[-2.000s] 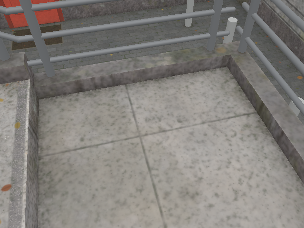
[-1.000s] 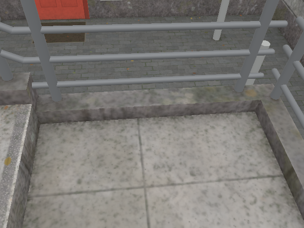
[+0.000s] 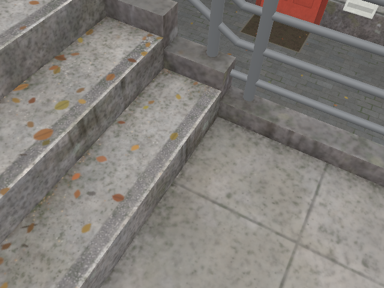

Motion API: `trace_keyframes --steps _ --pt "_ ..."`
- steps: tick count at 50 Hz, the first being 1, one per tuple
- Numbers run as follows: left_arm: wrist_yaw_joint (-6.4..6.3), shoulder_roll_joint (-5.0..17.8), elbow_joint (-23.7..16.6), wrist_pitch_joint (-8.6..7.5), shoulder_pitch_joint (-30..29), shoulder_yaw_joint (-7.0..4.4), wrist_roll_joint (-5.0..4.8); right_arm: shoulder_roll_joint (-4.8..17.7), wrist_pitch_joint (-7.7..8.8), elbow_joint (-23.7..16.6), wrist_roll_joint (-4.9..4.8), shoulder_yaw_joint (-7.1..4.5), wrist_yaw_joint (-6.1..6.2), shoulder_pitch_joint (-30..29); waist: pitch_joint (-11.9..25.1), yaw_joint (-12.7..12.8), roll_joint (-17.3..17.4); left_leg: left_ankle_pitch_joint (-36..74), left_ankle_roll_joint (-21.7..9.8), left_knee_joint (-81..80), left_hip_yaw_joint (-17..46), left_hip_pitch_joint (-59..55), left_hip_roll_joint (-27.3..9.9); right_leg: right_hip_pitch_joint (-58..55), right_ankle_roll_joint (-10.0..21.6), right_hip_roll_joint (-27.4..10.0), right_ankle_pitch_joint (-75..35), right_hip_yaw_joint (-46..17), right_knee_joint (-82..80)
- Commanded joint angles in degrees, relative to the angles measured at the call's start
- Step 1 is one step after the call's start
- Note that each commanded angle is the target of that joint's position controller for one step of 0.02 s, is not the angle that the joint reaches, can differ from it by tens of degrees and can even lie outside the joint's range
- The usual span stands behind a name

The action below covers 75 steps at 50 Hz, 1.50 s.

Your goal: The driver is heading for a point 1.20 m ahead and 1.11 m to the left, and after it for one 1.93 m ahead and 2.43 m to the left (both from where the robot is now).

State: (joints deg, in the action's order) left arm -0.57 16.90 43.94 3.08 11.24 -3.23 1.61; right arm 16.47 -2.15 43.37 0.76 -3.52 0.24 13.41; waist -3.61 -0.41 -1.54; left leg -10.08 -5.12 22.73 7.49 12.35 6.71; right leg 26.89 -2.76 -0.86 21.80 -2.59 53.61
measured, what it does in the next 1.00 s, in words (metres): steps on the spot, turning left: right foot, then left foot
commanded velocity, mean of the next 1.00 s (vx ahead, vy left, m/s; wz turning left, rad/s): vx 0.00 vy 0.00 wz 0.60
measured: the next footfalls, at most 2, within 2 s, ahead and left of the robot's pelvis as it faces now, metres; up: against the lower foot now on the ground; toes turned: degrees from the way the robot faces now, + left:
right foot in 0.24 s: +0.05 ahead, -0.12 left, +0.00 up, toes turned +14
left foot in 0.74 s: -0.04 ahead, +0.08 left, +0.00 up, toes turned +26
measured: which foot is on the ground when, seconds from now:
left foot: down 0.00-0.24, up 0.26-0.72, down 0.74-1.00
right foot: up 0.00-0.22, down 0.24-0.74, up 0.76-1.00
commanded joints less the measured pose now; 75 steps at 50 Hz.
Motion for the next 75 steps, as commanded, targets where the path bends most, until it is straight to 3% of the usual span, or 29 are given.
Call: trace_keyframes --steps 1,8,11,12,13,14,16,18,23,28,34,36,37,38,39,41,44,46,49,54,59,62,64,65,66,67,69,73,75 --pt "0.19 4.13 -4.88 -1.15 -2.64 -0.97 -0.15 10.72 0.3 -2.24 0.53 -2.98 0.01 3.11 3.81 -2.02 7.31 10.78 -9.97 -4.98 17.93 -6.51 -15.99 4.12 0.47 0.97 0.46 -0.69 -3.36" --pt "-1.88 5.19 -6.38 -1.42 -1.89 -0.81 -1.93 11.21 0.58 -2.84 0.52 -3.74 -0.17 -0.04 5.3 0.35 8.3 14.84 -7.34 -2.15 25.07 -2.78 -14.22 -6.7 2.05 4.25 1.56 -2.28 -12.21" --pt "-2.54 4.26 -4.48 -2.4 3.85 -0.47 -1.99 9.04 -0.11 -2.65 -1.01 -3.34 0.26 -2.94 5.34 3.98 6.91 8.53 -0.45 2.07 22.24 4.74 -8.02 -22.38 2.86 3.79 -8.77 -1.42 -32.39" --pt "-3.07 8.21 -5.2 -2.52 3.4 -1.19 -0.82 5.75 0.02 -3.13 -1.06 -2.43 0.2 -0.37 5.78 2.12 -1.66 -7.51 2.79 10.82 15.4 10.6 -2.62 -26.93 5.11 -6.96 -4.65 -11.49 -39.38" --pt "-2.77 12.41 -7.25 -2.11 0.14 -1.31 -1.01 4.5 0.4 -3.27 -0.51 -2.39 0.41 5.15 5.69 -0.99 -8.96 -23.65 4.29 21.49 4.23 16.86 5.92 -26.55 10.71 -20.79 -15.21 -24.26 -39.56" --pt "-2.19 11.45 -6.72 -1.89 0.37 -1.4 -0.17 9.34 0.18 -3.06 1.29 -3.5 0.55 1.75 3.79 0.84 -8.49 -23.32 4.79 32.59 1.27 16.95 2.36 -18.25 16.33 -22.99 -15.48 -25.45 -40.15" --pt "-1.85 5.54 -7.83 -1.93 -5.79 0.35 -0.44 9.75 -0.5 -1.81 0.76 -4.04 -0.42 0.69 -1.36 -1.39 -5.49 -15.8 4.93 40.22 1.4 15.7 -0.12 -12.21 13.65 -14.04 -13.54 -14.14 -39.7" --pt "-2.29 5.61 -7.84 -2.54 -5.17 0.35 0.12 8.51 -1.27 -1.47 0.61 -3.7 -1.47 2.29 0.28 -1.75 -6.28 -12.99 6.08 45.61 -0.98 16.71 0.05 -15.65 13.0 -11.25 -20.27 -8.69 -39.03" --pt "-2.29 6.96 -4.98 -2.93 2.13 -0.55 -0.31 6.8 -1.83 -2.31 0.73 -2.3 -2.37 -1.21 3.96 1.11 -5.52 -12.86 7.02 41.38 -3.26 21.3 -2.32 -27.78 14.16 -12.94 -40.61 -4.06 -33.82" --pt "-1.56 7.14 -4.25 -2.54 3.09 -1.27 0.17 4.69 -3.09 -3.88 0.24 -0.98 -1.88 -5.01 4.23 2.0 -7.43 -14.13 6.81 30.99 -7.42 16.45 -5.34 -26.74 15.01 -15.27 -38.96 -1.67 -33.25" --pt "-0.45 7.93 -3.84 -2.07 0.64 -1.76 0.56 4.48 -1.74 -5.61 -1.4 -0.63 -2.37 -5.24 5.87 1.47 -10.25 -14.56 3.94 15.21 -10.09 4.99 -5.3 -23.18 13.47 -15.47 -31.82 2.28 -28.87" --pt "-0.62 8.2 -3.09 -1.7 0.99 -2.01 -0.44 6.28 -0.29 -4.92 0.03 -0.91 -1.45 -3.17 5.66 -0.87 -4.81 0.32 2.76 -1.03 -7.93 -3.64 -5.53 -17.81 8.61 -13.45 -24.35 5.96 -22.17" --pt "-0.07 5.68 -3.71 -1.6 3.74 -1.43 -0.15 11.18 0.93 -5.34 1.19 -1.8 -0.78 -1.68 8.0 -0.11 9.01 7.02 0.7 -6.61 9.32 -11.6 -17.66 -8.27 4.05 -8.87 -8.48 10.44 -9.63" --pt "0.02 2.18 -6.24 -0.92 3.09 -0.31 0.25 16.89 1.32 -6.22 0.25 -3.2 -0.81 -1.39 5.48 0.61 16.66 29.56 -8.27 -4.26 23.72 -10.67 -28.43 3.57 1.11 0.13 14.12 8.8 -2.0" --pt "-0.28 5.27 -6.46 0.07 -1.27 -0.79 -0.13 14.93 1.04 -4.03 -0.24 -3.66 -1.18 3.35 7.65 -3.84 10.81 29.41 -13.14 -2.54 20.17 -9.4 -28.12 3.76 1.21 -0.52 13.89 2.26 5.99" --pt "0.18 5.15 -6.23 0.0 -1.6 -1.11 -0.46 8.6 0.25 -4.31 -1.11 -1.51 -0.85 -2.19 2.68 -0.33 8.98 21.31 -10.18 -3.71 12.77 -7.3 -20.31 6.24 1.46 -1.99 5.98 0.38 5.32" --pt "0.71 5.89 -4.5 -0.63 0.94 -1.8 0.65 7.02 -0.51 -3.93 -1.58 -1.0 0.34 -3.08 3.79 0.44 8.39 25.53 -7.49 -3.68 9.96 -9.21 -16.35 4.73 0.38 -1.78 -0.08 0.29 4.83" --pt "1.37 4.31 -4.59 -1.39 1.2 -1.81 0.22 8.82 0.01 -3.38 -0.18 -1.89 -0.19 -1.37 5.99 -0.19 7.65 28.18 -7.04 -2.6 8.84 -9.05 -15.46 3.15 -0.28 -1.22 -1.48 0.9 2.99" --pt "0.05 3.8 -6.04 -0.24 -2.95 -1.69 0.71 10.06 1.05 -2.31 0.66 -2.59 -0.24 -0.3 5.32 -1.59 6.91 21.98 -7.81 -3.45 13.03 -8.15 -16.18 4.29 -0.07 -0.87 -1.5 -0.03 -0.42" --pt "0.88 3.88 -7.26 0.16 -5.07 -1.98 0.08 10.35 0.67 -1.56 -0.17 -2.53 -1.55 0.68 4.54 -1.13 8.8 15.32 -8.64 -2.38 18.86 -5.12 -15.18 1.69 0.8 1.22 0.8 -1.12 -5.2" --pt "-0.08 3.47 -7.88 -0.44 -5.32 -1.76 -0.32 12.15 1.63 -0.8 1.33 -3.6 -0.28 0.29 5.14 -1.31 8.56 15.36 -8.01 -1.6 24.45 -3.82 -14.65 -3.91 0.57 3.39 2.38 -2.26 -11.4" --pt "-1.53 3.16 -6.16 -1.33 -1.84 -1.93 -1.03 11.25 0.97 0.49 0.73 -3.29 0.95 0.56 7.0 -0.11 9.97 19.2 -5.91 -0.04 25.9 -5.56 -13.34 -10.43 1.05 5.54 2.19 -2.38 -21.65" --pt "-2.69 5.37 -4.79 -2.37 0.66 -2.67 -0.74 9.3 0.89 0.87 -1.17 -3.14 0.49 -1.44 5.48 2.19 7.06 9.09 0.04 3.42 21.6 3.97 -8.25 -23.55 2.33 2.07 -7.07 -3.18 -37.07" --pt "-3.15 9.52 -5.61 -2.14 -0.72 -3.08 -0.04 5.63 1.44 0.36 -2.74 -2.28 0.66 0.2 5.52 1.51 -4.79 -3.56 3.33 13.03 12.0 14.1 -2.01 -29.64 6.38 -10.66 -6.53 -15.31 -42.03" --pt "-3.17 11.69 -6.31 -1.41 -4.41 -3.44 -0.1 8.03 1.22 0.15 -1.61 -2.55 1.64 -0.49 4.56 1.49 -9.51 -21.05 4.12 25.2 1.61 17.4 2.95 -23.54 13.48 -20.28 -9.44 -23.49 -43.04" --pt "-2.57 8.63 -5.06 -1.27 -1.53 -2.6 -0.42 10.2 1.23 -0.11 -0.14 -2.92 1.49 -1.26 4.03 1.3 -5.81 -21.18 3.85 32.68 2.04 14.6 -0.57 -19.16 16.09 -21.0 -13.4 -22.28 -42.76" --pt "-2.01 4.56 -5.95 -1.91 -9.18 -1.43 -1.37 9.76 0.54 2.63 0.94 -3.37 0.46 1.37 0.17 -2.75 -3.95 -16.45 4.68 40.4 3.28 12.79 -1.27 -15.46 13.22 -13.95 -18.47 -12.4 -39.75" --pt "-1.77 5.5 -5.26 -0.73 -6.4 -1.14 -1.98 8.41 -1.15 4.99 -0.39 -2.62 -2.03 2.65 1.14 -0.64 -4.5 -13.28 6.56 46.67 1.95 18.29 -1.16 -22.88 13.4 -12.51 -20.61 -7.62 -38.97" --pt "-1.24 7.55 -3.85 -1.37 -4.04 -2.17 0.0 10.73 -0.63 5.81 -0.6 -3.48 -2.66 -0.59 -0.03 1.9 -4.37 -11.12 7.82 45.25 -0.12 20.35 -2.03 -25.92 13.44 -13.47 -21.28 -6.16 -38.1"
